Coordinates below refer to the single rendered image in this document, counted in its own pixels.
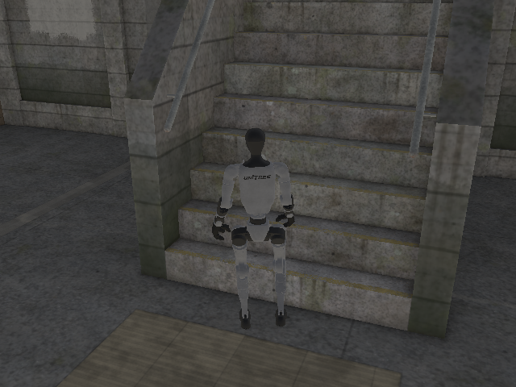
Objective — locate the robot left hand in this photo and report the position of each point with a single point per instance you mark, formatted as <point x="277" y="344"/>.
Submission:
<point x="222" y="229"/>

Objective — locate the left robot forearm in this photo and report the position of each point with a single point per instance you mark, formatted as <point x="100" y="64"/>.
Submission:
<point x="220" y="214"/>

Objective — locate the humanoid robot torso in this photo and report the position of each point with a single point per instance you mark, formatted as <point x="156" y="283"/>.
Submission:
<point x="257" y="193"/>

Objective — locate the left robot upper arm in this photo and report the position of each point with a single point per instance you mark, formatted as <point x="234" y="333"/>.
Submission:
<point x="231" y="172"/>

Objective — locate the robot right thigh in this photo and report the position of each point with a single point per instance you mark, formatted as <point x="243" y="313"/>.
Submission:
<point x="277" y="234"/>

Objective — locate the robot right hand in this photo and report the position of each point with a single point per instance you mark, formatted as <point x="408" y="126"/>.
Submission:
<point x="290" y="220"/>

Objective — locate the right robot forearm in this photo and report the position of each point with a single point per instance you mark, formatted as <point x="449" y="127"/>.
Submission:
<point x="288" y="210"/>

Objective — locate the right robot upper arm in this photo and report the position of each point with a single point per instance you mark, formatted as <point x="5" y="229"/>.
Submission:
<point x="281" y="170"/>

